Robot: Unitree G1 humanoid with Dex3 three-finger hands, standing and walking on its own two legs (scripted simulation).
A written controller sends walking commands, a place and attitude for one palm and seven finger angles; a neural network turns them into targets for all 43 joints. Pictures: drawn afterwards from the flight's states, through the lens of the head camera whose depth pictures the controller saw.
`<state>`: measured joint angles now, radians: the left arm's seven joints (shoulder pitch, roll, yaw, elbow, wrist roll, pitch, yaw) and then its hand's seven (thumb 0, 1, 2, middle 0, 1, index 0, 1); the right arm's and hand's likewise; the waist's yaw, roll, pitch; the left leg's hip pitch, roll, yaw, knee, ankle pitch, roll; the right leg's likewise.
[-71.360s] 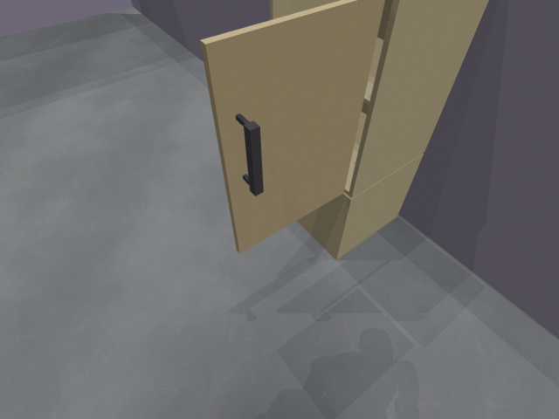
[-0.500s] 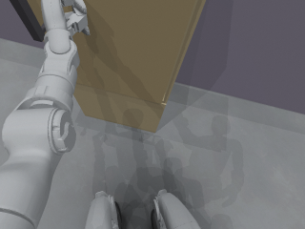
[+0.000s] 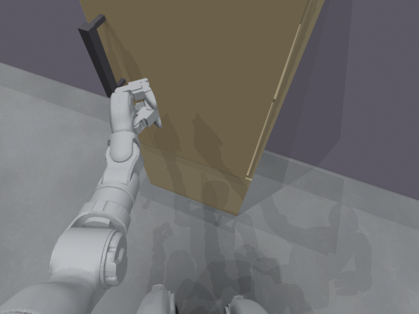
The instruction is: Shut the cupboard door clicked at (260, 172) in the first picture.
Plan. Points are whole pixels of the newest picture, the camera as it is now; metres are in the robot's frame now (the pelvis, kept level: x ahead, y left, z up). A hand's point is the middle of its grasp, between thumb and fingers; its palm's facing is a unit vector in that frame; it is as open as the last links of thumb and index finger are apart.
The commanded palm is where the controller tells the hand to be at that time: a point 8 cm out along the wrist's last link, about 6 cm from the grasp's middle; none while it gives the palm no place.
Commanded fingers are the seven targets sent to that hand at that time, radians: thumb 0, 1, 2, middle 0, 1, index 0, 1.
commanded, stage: pull the fist back off the door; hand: left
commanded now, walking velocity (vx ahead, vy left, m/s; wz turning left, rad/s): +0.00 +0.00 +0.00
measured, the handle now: (107, 60) +0.63 +0.19 +0.08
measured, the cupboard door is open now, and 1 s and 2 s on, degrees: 0 0 0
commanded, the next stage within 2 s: draw the hand back to the body in 0.06 s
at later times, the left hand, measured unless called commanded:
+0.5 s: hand (119, 128) +0.41 +0.13 +0.12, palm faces +0.06 -1.00 -0.01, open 3.1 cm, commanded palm +0.37 +0.18 +0.13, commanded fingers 0.00 0.90 0.90 -1.30 -1.50 -1.30 -1.50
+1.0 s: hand (17, 195) +0.28 +0.22 +0.17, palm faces +0.21 -0.95 -0.24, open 3.5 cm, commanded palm +0.24 +0.26 +0.20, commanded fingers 0.00 0.90 0.90 -0.69 -0.84 -0.69 -0.84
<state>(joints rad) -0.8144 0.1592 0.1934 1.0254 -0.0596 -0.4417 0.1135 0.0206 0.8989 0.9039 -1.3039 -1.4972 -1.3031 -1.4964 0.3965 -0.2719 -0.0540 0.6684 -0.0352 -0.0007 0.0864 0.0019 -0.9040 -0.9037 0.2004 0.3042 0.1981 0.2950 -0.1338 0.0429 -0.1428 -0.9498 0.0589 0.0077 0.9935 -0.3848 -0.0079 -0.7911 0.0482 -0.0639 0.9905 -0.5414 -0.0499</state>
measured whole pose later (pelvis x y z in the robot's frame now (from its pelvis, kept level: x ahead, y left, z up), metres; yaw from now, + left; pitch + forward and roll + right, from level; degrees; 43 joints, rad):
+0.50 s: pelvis +0.00 +0.00 +0.03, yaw -1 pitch +11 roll +0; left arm -0.45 0.19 0.17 0.67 -0.17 -0.30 -0.01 0.02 0.90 0.90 -1.30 -1.50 -1.30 -1.50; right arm 0.41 -0.25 -0.01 0.64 0.04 0.06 0.03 0.01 -0.90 -0.90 0.20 0.30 0.20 0.30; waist -0.06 0.06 -0.13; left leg -0.69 0.05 0.04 0.83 -0.34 -0.01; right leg -0.55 0.04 -0.03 0.84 -0.49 -0.05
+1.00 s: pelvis +0.00 +0.02 +0.06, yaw +1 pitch -1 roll +0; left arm 0.08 0.28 0.09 0.02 -0.08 -0.07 0.06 0.02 0.89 0.90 -0.96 -1.12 -0.96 -1.12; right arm 0.16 -0.23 0.05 0.55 0.06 0.03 -0.07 0.01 -0.90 -0.90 0.20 0.30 0.20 0.30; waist 0.03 0.06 -0.02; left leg -0.28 0.00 0.05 0.51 -0.21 0.02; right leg -0.13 0.01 -0.03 0.49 -0.34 -0.01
